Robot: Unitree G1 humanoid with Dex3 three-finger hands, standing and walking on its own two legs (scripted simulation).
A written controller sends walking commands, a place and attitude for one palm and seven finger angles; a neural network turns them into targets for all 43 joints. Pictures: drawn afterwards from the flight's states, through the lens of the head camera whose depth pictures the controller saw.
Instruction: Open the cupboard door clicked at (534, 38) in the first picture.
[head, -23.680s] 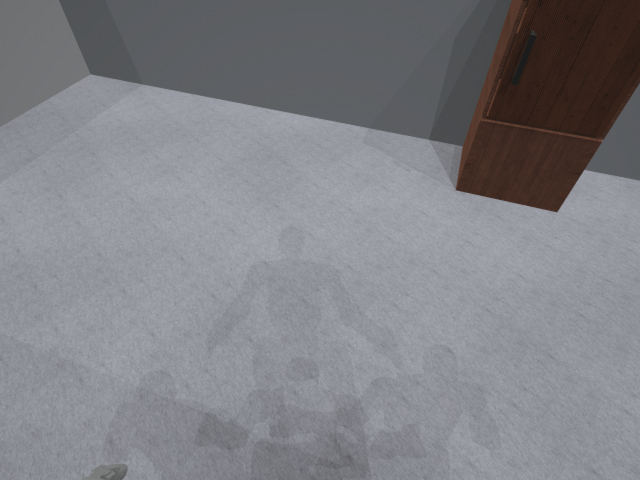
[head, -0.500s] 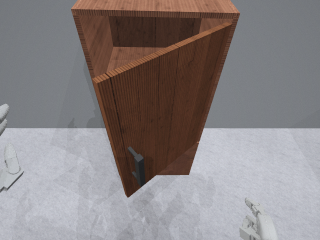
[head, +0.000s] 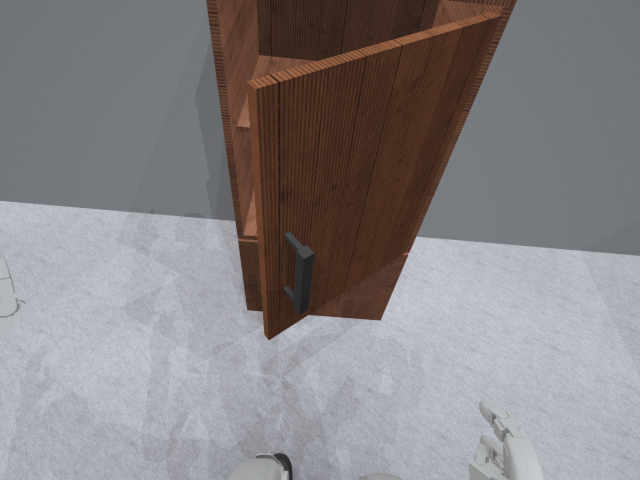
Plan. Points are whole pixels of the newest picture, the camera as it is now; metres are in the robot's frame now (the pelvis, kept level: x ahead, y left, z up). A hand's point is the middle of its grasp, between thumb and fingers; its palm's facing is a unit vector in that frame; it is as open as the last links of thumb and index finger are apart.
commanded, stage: step back with the hand held close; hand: left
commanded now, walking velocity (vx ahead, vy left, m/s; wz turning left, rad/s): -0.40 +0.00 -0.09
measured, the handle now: (296, 275) +0.44 +0.06 -0.08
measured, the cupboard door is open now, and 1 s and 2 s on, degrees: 40 40 40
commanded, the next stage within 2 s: stop stepping back and stand still in 0.16 s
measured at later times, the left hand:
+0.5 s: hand (28, 461) +0.11 +0.21 +0.19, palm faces +0.21 -0.82 -0.53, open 7.4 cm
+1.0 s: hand out of the picture +0.07 +0.23 +0.19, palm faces +0.33 -0.81 -0.49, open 7.4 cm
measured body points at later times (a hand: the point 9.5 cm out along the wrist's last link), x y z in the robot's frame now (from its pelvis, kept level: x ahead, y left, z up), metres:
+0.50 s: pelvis -0.14 -0.01 +0.01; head -0.13 +0.00 +0.46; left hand +0.09 +0.25 +0.21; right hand -0.03 -0.28 -0.06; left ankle +0.05 +0.06 -0.71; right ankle -0.16 -0.08 -0.72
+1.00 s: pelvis -0.17 +0.00 +0.01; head -0.18 +0.00 +0.46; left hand +0.04 +0.27 +0.21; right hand -0.06 -0.24 -0.09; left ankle -0.18 +0.14 -0.72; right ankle -0.16 -0.07 -0.72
